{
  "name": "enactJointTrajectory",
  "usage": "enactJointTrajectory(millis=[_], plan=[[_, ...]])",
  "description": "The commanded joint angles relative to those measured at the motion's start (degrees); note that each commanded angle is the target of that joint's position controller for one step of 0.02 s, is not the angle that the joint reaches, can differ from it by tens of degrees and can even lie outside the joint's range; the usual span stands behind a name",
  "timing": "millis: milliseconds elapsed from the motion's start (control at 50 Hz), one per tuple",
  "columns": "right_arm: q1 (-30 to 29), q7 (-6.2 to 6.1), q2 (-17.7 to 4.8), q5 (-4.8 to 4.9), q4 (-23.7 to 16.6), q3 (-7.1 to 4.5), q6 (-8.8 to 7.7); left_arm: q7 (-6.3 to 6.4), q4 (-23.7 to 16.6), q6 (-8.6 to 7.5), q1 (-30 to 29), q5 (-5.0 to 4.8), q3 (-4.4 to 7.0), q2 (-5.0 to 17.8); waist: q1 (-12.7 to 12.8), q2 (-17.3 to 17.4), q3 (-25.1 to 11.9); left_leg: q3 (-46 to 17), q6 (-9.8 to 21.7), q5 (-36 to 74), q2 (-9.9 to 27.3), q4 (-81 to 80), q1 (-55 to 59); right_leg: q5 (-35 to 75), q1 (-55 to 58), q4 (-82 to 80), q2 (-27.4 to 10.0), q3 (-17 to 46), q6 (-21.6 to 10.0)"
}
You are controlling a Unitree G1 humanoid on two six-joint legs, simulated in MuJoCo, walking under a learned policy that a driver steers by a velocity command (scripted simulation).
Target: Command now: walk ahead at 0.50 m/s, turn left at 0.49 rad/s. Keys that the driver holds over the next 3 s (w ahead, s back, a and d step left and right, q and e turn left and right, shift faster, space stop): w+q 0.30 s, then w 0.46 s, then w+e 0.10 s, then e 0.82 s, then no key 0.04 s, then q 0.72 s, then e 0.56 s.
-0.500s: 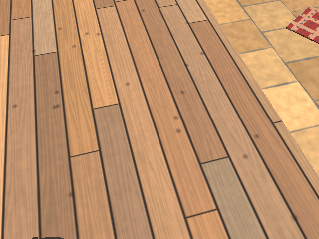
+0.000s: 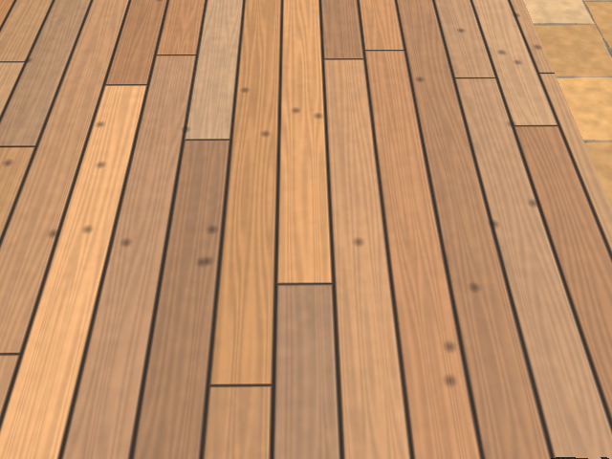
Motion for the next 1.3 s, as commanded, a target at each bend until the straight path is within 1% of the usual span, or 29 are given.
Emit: enactJointTrajectory(millis=[20, 40, 60, 120, 220, 280, 360, 400, 420, 440, 460, 480, 500, 520, 580, 700, 780, 840, 880, 900, 920, 940, 960, 980, 1020, 1040, 1100, 1160, 1300], plan=[[16.40, -1.11, -9.58, -0.33, -1.26, -3.30, -0.13, -1.79, -8.97, -4.84, -4.90, -2.37, 0.51, 7.48, -8.38, 4.71, -16.70, -37.64, 14.59, -8.17, 19.03, -17.28, 46.25, 0.27, -37.79, 26.00, -1.16, 10.34, -1.01], [12.66, -1.10, -9.14, -0.42, -1.75, -3.11, -0.13, -1.65, -9.75, -5.34, -6.94, -1.51, 0.23, 6.62, -5.81, -1.28, -10.02, -31.92, 13.16, -2.70, 16.81, -18.52, 36.56, 3.66, -36.95, 19.54, -3.43, 9.33, -1.12], [9.59, -1.26, -7.53, -0.64, -2.47, -2.58, -0.23, -1.26, -9.56, -5.05, -7.09, -0.18, 0.73, 7.13, -3.72, -1.71, -7.56, -27.96, 12.32, 3.21, 15.00, -19.59, 30.30, 5.85, -33.55, 14.38, -5.30, 9.08, -0.66], [6.36, -1.88, -7.63, -0.86, -3.31, -2.44, -0.17, -0.95, -8.78, -3.28, -3.71, 0.77, 0.73, 5.96, -0.39, 1.43, -4.97, -22.96, 12.99, 11.88, 12.12, -22.54, 19.81, 8.07, -27.88, 8.11, -6.05, 7.67, 2.40], [8.47, -3.31, -9.94, -0.10, -1.49, -3.18, 0.41, -0.62, -10.60, -2.72, -12.62, 0.77, -0.62, 2.76, -3.40, 3.34, -2.75, -15.30, 9.03, 8.83, 6.62, -22.06, 11.97, 25.71, -22.41, -13.26, -3.08, 5.66, 5.50], [11.55, -3.49, -10.41, 0.22, -0.04, -3.42, 1.01, -1.14, -11.69, -3.30, -17.19, -0.22, -0.37, 3.46, -5.51, 4.46, -3.13, -18.34, 7.46, 3.37, 7.37, -20.14, 13.54, 30.94, -19.11, -20.76, -0.87, 6.40, 5.26], [12.39, -3.66, -8.84, 0.09, 1.09, -3.12, 1.38, -1.88, -11.25, -4.29, -15.45, -0.53, 0.94, 6.02, -4.17, 6.64, -3.72, -24.04, 5.77, 0.80, 10.99, -14.06, 20.78, 26.06, -16.94, -25.02, -1.66, 7.88, 2.19], [12.12, -3.41, -6.78, -0.36, 1.16, -2.47, 1.51, -1.61, -9.51, -4.74, -8.70, -0.04, 2.04, 7.20, -0.55, 6.89, -5.89, -22.90, 3.67, 6.35, 8.51, -7.21, 20.67, 23.24, -7.28, -27.97, -1.49, 6.07, -0.89], [12.40, -3.15, -3.86, -0.87, 0.48, -1.30, 1.35, -1.28, -8.92, -5.02, -1.67, 0.83, 2.78, 9.60, 2.61, 2.71, -12.33, -19.30, 1.64, 3.14, 5.44, 5.96, 16.58, 21.44, 4.47, -27.35, -8.66, 12.96, -4.42], [20.43, -3.12, -0.59, 0.36, -0.13, -0.19, 0.73, -1.30, -6.66, -4.34, 5.09, 1.37, 4.46, 15.41, 0.91, -14.26, -19.79, -11.16, -3.14, -13.57, -3.01, 26.07, -2.24, 10.92, 23.86, -31.04, -20.46, 37.24, -14.55], [20.28, -3.34, -4.28, 0.93, 0.43, -0.60, 0.37, -2.04, -5.41, -4.02, 7.54, -0.43, 3.97, 11.95, 2.39, -16.05, -18.44, -12.50, -4.00, -24.71, -1.78, 34.86, -12.36, -4.73, 25.24, -37.49, -23.49, 50.90, -16.36], [13.97, -3.34, -8.26, 1.12, 0.07, -1.67, 0.38, -1.93, -5.90, -3.85, 4.76, -0.84, 2.89, 8.23, 3.57, -9.26, -10.49, -13.43, -3.68, -20.03, 0.80, 38.16, -15.64, -7.76, 19.04, -38.49, -21.57, 44.32, -13.87], [9.17, -3.45, -8.38, 0.37, -0.99, -1.67, 0.43, -1.79, -6.46, -3.46, 1.67, -0.27, 2.28, 6.84, 3.07, -5.21, -6.44, -10.90, -3.57, -15.95, 2.90, 37.39, -14.94, -2.17, 12.71, -38.64, -19.06, 36.50, -12.08], [6.38, -3.30, -7.57, -0.51, -1.87, -1.58, 0.18, -1.74, -6.28, -3.19, -0.30, 0.04, 1.75, 5.58, 2.23, -4.09, -3.05, -9.90, -3.56, -12.95, 4.46, 34.18, -14.38, 4.21, 7.27, -39.78, -16.76, 31.15, -12.00], [7.64, -2.64, -4.65, -0.55, -1.31, -1.25, 0.10, -1.52, -5.48, -3.40, -1.52, 0.16, 1.00, 3.85, -0.49, -7.00, -2.78, -7.44, -4.02, -8.70, 7.31, 27.26, -8.57, 16.42, 1.35, -42.64, -12.66, 22.37, -11.58], [-1.29, -2.08, -1.38, -0.93, -3.33, 0.29, -0.57, -1.00, -2.47, -2.89, 1.53, -0.95, 1.80, 7.65, 1.88, -4.97, -1.42, -4.28, -5.71, 4.44, 7.66, 7.25, -7.40, 27.52, 1.00, -45.38, -11.58, 12.95, -11.79], [-8.13, -1.19, -1.47, -0.21, -4.94, 0.34, -1.16, -0.95, 0.08, -2.04, 5.89, -1.61, 1.69, 8.20, 4.28, -4.59, 0.06, -2.95, -5.67, 10.57, 5.66, -1.70, -2.99, 28.21, 1.77, -44.34, -11.92, 11.43, -10.76], [-9.95, -0.44, -2.76, -0.07, -6.14, -0.24, -1.89, -0.57, 1.27, -0.95, 7.24, -1.88, 1.92, 9.02, 3.12, -4.92, 0.74, -3.84, -4.28, 7.11, 4.53, -6.20, -1.10, 29.97, 5.36, -41.21, -13.90, 14.17, -9.71], [-4.75, -0.62, -4.90, -0.58, -4.78, -1.33, -2.33, -0.19, 1.25, -0.30, 5.66, -1.80, 2.27, 10.07, -0.85, -5.26, -1.66, -3.03, -2.61, 6.17, 2.98, -10.01, 8.02, 39.92, 5.58, -34.61, -12.80, 13.83, -7.79], [2.03, -1.08, -7.17, -1.46, -2.85, -2.48, -2.50, -0.09, 0.96, -0.22, 5.32, -1.52, 1.93, 9.18, -4.25, -4.60, -6.67, -2.53, -1.06, 10.30, 3.09, -11.44, 19.21, 45.70, 3.23, -26.05, -9.43, 11.81, -5.71], [10.75, -1.75, -11.04, -3.05, -1.78, -3.48, -2.55, -0.03, -1.20, -0.58, 3.96, -0.22, 0.78, 6.13, -7.90, -0.59, -15.60, -10.11, 2.35, 24.31, 12.31, -7.03, 36.21, 34.49, -6.85, -11.28, -5.58, 9.91, -2.81], [13.00, -1.96, -14.49, -3.50, -1.54, -4.09, -1.47, -0.05, -1.39, -1.21, 13.00, 0.03, -1.22, -0.22, -5.09, 15.25, -25.04, -29.48, 11.72, 35.04, 28.64, -6.15, 54.92, -5.30, -26.45, 8.96, 2.11, 5.56, 1.68], [13.82, -2.00, -10.08, -2.81, -1.88, -3.24, -0.67, 0.12, -0.48, -1.27, 12.09, -1.15, 0.22, 5.59, -6.98, 11.93, -27.79, -33.65, 12.30, 33.38, 28.25, -8.77, 51.51, -11.16, -28.67, 16.83, 1.08, 11.83, 2.52], [10.39, -2.20, -7.46, -2.33, -1.94, -2.30, -0.32, 0.29, -1.73, -0.84, 7.29, -2.30, 1.39, 8.29, -6.46, 9.06, -19.56, -24.72, 10.58, 35.69, 26.02, -9.42, 45.37, -8.83, -32.06, 19.51, -0.85, 11.16, 2.97], [4.09, -2.19, -4.50, -1.72, -1.28, -1.44, -0.14, 0.85, -2.36, 0.68, 3.88, -1.38, 1.69, 6.90, -3.07, 5.28, -11.21, -14.96, 8.37, 36.37, 21.37, -12.69, 32.07, -3.08, -30.61, 15.90, -4.29, 8.56, 3.98], [1.58, -2.10, -4.05, -1.94, -0.98, -1.36, -0.28, 0.97, -2.27, 1.95, 4.83, -1.36, 1.87, 5.76, -0.92, 6.24, -9.09, -11.34, 7.70, 33.98, 19.87, -15.49, 25.42, -1.07, -26.34, 13.88, -5.43, 8.09, 4.31], [-2.81, -2.32, -5.35, -2.61, 0.04, -2.09, -0.80, 1.26, -3.88, 4.45, 4.64, -1.22, 1.75, 2.91, 1.43, 7.27, -6.28, -5.32, 8.86, 30.62, 19.59, -20.75, 16.57, 4.13, -21.76, 8.69, -5.23, 5.90, 5.45], [-3.68, -3.36, -6.79, -2.14, 1.23, -2.71, -0.39, 0.53, -6.26, 4.83, 0.90, -0.69, 1.66, 2.41, 0.86, 6.06, -6.81, -0.60, 8.36, 26.29, 19.32, -21.94, 16.78, 12.86, -19.63, -0.39, -6.13, 5.34, 4.52], [-2.23, -3.36, -10.51, -0.05, 3.92, -4.00, 1.90, -1.85, -11.82, 6.19, -7.35, -0.66, 2.80, 5.03, -1.48, 5.16, -5.35, 1.78, 6.12, 15.77, 22.08, -17.56, 22.07, 11.54, -16.60, -13.87, -5.13, 2.21, 0.99]])
Next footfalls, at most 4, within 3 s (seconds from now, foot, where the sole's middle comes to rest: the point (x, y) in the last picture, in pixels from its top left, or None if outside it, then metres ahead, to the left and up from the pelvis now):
0.42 right None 0.43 -0.11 -0.75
0.92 left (234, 366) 0.63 0.21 -0.75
1.38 right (346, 336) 0.71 -0.05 -0.75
1.80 left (245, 328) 0.72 0.19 -0.75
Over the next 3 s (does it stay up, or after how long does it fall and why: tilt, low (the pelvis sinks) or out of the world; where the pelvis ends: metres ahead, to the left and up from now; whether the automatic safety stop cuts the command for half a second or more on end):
stays up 0.65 0.11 0.02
